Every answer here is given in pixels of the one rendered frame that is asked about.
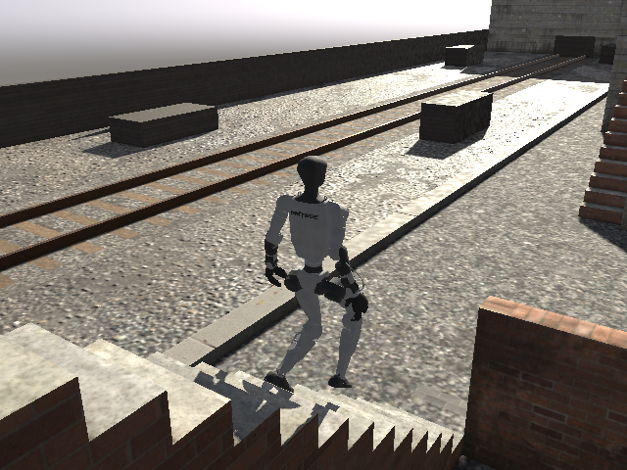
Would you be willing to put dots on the humanoid robot head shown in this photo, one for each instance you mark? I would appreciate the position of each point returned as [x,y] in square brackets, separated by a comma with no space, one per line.
[312,171]

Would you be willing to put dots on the right robot upper arm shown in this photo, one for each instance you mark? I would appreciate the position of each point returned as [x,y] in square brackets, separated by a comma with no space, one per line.
[338,214]

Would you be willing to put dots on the robot right forearm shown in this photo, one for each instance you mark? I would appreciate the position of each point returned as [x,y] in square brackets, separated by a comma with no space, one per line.
[346,274]

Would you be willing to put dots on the left robot upper arm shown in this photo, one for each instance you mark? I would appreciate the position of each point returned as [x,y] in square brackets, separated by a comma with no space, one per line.
[278,219]

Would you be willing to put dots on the robot right hand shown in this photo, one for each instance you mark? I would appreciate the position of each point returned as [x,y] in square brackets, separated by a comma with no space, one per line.
[359,305]

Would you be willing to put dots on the robot left thigh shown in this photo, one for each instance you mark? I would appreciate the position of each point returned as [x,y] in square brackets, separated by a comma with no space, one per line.
[309,303]

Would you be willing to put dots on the robot left hand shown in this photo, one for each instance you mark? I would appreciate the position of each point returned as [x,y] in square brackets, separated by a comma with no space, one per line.
[278,271]

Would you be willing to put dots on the robot left forearm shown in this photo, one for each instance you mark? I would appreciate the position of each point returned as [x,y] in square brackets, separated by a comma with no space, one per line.
[270,255]

